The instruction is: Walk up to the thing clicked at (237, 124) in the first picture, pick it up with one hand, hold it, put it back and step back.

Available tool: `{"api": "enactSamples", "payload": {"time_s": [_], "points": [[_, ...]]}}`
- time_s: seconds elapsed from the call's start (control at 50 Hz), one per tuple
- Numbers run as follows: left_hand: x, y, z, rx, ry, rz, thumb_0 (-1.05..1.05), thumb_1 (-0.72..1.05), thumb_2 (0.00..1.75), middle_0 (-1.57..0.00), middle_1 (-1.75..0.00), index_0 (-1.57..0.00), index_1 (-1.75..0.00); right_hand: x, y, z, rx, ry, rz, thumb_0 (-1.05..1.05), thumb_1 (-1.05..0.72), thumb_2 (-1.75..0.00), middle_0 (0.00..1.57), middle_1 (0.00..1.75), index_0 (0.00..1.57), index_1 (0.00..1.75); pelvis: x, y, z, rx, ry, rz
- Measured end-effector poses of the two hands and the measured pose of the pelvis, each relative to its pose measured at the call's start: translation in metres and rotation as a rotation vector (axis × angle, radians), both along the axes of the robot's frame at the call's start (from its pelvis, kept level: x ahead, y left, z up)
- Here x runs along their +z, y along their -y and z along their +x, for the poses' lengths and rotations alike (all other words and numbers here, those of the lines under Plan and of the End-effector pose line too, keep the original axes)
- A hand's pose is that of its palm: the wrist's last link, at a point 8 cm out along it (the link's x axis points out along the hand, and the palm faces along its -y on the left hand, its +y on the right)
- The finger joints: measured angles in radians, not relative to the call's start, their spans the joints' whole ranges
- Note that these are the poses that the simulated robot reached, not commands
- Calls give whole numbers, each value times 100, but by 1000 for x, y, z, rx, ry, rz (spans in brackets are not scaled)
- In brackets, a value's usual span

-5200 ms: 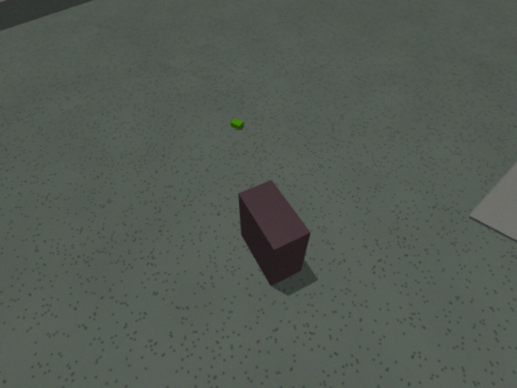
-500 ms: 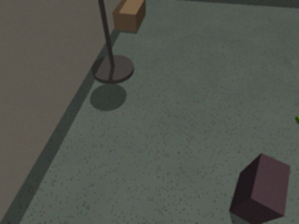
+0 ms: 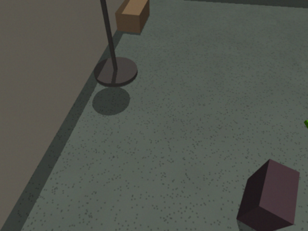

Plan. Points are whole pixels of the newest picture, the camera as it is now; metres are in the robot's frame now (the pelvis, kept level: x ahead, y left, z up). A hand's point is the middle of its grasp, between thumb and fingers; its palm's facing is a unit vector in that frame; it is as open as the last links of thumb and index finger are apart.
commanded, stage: stand
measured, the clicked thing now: out of the picture +0.98 -1.27 -0.77
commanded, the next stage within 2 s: walk up in 0.76 s
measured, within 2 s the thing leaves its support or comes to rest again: neither
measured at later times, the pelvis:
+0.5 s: pelvis +0.00 +0.00 +0.00, yaw +0 degrees
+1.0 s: pelvis +0.04 -0.01 -0.02, yaw -4 degrees
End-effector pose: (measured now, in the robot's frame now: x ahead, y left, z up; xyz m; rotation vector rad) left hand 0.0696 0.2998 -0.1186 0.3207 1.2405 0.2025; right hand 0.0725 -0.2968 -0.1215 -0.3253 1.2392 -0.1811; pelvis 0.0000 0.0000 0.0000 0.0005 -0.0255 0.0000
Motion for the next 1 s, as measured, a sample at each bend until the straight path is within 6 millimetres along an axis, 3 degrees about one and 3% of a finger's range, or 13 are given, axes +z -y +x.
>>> {"api": "enactSamples", "payload": {"time_s": [0.78,0.92,1.0], "points": [[1,-1,-1,-9,0,-3,0,90,90,-20,-30,-20,-30,0,0,-4,-7,-1,5,0,-90,-90,21,30,20,30,0,-1,2,-7,-1,1],[-4,-19,7,-21,31,11,0,90,90,-21,-30,-20,-30,-2,20,4,-16,69,-19,0,-90,-90,21,30,20,30,-16,0,22,-40,-10,13],[-8,-20,23,-41,-6,42,0,90,90,-20,-30,-20,-30,-6,36,8,-53,80,-26,0,-90,-90,21,30,20,30,-23,10,43,-72,-8,37]]}}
